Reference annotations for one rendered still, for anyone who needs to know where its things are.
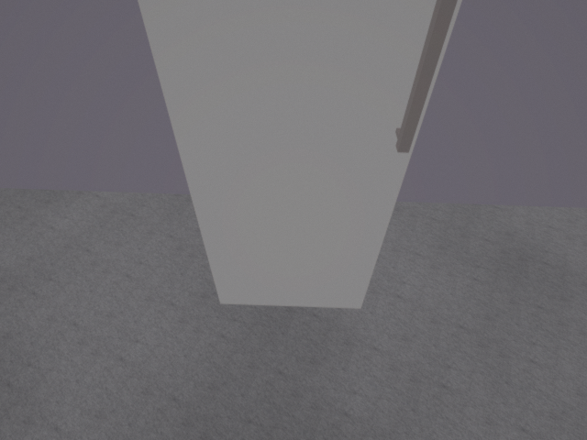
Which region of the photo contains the handle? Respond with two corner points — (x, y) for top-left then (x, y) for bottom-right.
(395, 0), (458, 153)

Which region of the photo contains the fridge door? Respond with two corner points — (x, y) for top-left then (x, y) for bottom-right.
(139, 0), (460, 308)

